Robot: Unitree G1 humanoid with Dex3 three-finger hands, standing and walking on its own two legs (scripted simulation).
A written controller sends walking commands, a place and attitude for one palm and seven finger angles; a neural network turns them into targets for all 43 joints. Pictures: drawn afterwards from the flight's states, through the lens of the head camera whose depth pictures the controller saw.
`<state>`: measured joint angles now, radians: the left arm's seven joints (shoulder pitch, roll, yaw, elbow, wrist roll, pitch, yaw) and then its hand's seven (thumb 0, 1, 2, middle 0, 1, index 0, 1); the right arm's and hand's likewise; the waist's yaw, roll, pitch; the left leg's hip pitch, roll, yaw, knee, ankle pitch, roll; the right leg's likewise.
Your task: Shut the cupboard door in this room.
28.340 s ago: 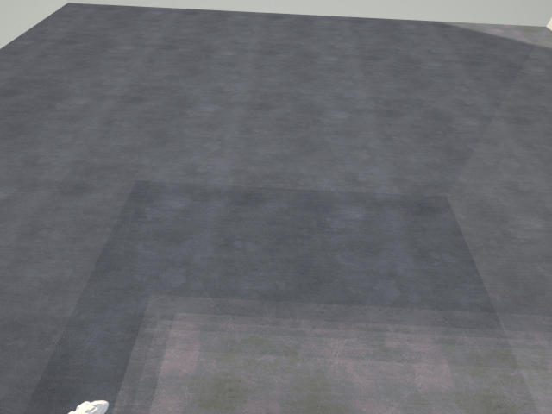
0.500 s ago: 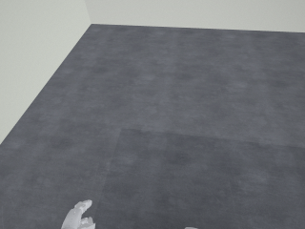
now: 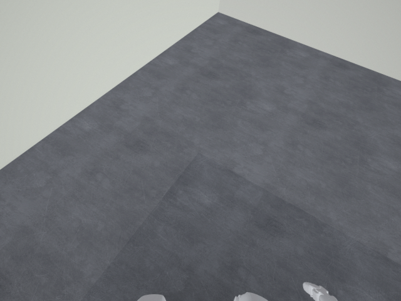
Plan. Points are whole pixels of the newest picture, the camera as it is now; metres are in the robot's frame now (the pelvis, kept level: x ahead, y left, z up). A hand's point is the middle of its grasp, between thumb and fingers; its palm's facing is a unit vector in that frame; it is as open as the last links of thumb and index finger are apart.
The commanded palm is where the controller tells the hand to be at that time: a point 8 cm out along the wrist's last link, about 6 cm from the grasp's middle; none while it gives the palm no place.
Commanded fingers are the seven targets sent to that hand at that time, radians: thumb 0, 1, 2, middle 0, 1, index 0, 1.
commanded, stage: walk to a spot facing it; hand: left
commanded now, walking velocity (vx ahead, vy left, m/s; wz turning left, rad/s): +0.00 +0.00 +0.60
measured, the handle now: out of the picture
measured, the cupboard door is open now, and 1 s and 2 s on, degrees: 85 85 85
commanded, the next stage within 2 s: none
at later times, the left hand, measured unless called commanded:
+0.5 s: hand out of the picture +0.08 +0.18 -0.13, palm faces +0.27 -0.92 -0.28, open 7.4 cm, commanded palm none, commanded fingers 0.00 0.90 0.90 -0.20 -0.30 -0.20 -0.30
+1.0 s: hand out of the picture -0.15 +0.19 -0.17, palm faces +0.61 -0.74 -0.28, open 7.4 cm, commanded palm none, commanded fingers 0.00 0.90 0.90 -0.20 -0.30 -0.20 -0.30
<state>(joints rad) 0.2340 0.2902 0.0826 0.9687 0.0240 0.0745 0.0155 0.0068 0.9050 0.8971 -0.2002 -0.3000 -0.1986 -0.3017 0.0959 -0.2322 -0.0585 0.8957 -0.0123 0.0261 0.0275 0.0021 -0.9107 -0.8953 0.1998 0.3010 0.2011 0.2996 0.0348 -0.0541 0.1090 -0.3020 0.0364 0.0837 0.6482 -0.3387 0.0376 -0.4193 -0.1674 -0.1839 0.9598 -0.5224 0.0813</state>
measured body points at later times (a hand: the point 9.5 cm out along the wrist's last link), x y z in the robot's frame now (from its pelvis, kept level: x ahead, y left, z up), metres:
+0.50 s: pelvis +0.00 -0.04 +0.01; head +0.05 -0.06 +0.45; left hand +0.06 +0.23 -0.11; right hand +0.11 -0.28 -0.16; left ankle -0.02 +0.09 -0.69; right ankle +0.02 -0.15 -0.73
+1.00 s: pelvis -0.03 -0.01 +0.00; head +0.00 +0.05 +0.45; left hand -0.18 +0.23 -0.15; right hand +0.24 -0.14 -0.11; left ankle -0.09 +0.06 -0.73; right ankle +0.02 -0.15 -0.66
